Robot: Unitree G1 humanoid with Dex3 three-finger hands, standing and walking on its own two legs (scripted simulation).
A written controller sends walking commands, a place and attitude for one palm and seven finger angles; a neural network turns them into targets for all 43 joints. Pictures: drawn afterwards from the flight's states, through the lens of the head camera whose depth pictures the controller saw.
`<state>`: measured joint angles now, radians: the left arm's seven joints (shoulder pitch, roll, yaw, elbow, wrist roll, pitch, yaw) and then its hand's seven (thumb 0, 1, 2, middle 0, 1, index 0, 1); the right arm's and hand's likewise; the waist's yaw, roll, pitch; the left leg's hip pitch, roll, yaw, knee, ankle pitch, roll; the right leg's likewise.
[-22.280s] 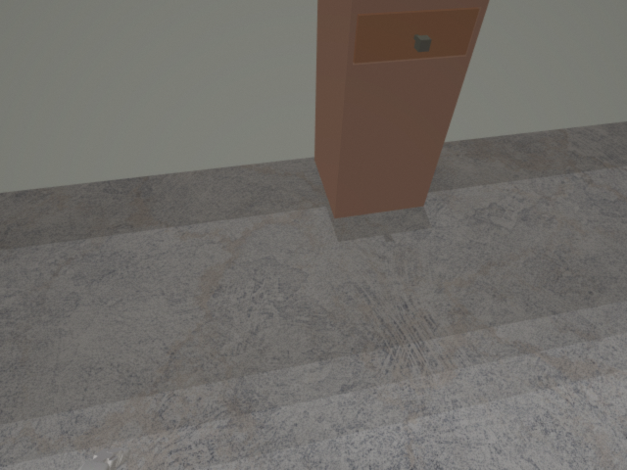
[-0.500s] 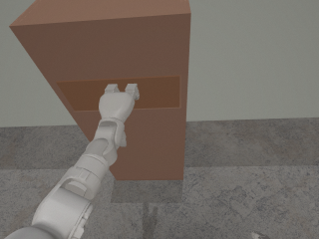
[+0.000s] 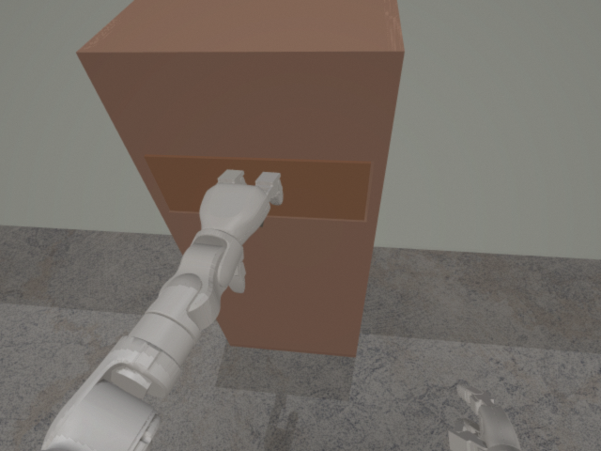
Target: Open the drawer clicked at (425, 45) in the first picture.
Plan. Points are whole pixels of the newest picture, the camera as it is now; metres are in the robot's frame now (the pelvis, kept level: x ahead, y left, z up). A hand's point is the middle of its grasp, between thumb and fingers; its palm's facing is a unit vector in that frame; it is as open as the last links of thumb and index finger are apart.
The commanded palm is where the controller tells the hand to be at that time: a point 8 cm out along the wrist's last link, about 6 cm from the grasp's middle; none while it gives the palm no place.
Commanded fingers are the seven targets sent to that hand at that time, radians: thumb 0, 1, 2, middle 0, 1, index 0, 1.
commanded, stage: re-aim the fingers above the handle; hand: left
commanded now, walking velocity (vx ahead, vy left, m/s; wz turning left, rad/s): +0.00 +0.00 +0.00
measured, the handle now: (255, 204) +0.50 +0.13 +0.02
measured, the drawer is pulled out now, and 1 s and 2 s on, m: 0.00 0.00 0.00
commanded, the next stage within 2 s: lower the fingers behind the handle in 1.98 s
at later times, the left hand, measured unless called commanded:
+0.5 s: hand (254, 225) +0.40 +0.11 +0.08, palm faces +0.06 -0.06 -1.00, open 13.8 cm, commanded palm +0.37 +0.14 +0.13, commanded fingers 0.00 -0.50 0.30 -0.30 -1.20 -0.30 -1.20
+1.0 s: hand (253, 209) +0.43 +0.11 +0.08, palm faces +0.11 -0.05 -0.99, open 13.8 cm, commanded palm +0.39 +0.15 +0.13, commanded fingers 0.00 -0.50 0.30 -0.30 -1.20 -0.30 -1.20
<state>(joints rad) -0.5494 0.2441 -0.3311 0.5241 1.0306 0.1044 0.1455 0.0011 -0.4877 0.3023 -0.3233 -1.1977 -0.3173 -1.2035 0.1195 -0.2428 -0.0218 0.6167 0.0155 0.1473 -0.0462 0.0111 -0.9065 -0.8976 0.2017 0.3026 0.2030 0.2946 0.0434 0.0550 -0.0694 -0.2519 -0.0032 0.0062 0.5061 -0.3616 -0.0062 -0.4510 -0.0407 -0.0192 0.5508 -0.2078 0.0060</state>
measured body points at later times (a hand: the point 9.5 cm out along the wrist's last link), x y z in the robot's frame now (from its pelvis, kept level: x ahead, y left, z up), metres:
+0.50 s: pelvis -0.01 +0.00 +0.00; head +0.02 -0.03 +0.45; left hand +0.39 +0.11 +0.13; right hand +0.13 -0.24 -0.13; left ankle -0.07 +0.13 -0.73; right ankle +0.04 -0.13 -0.73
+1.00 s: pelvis -0.01 +0.00 +0.00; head +0.03 -0.03 +0.45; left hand +0.42 +0.11 +0.14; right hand +0.13 -0.25 -0.13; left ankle -0.07 +0.13 -0.73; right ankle +0.04 -0.13 -0.73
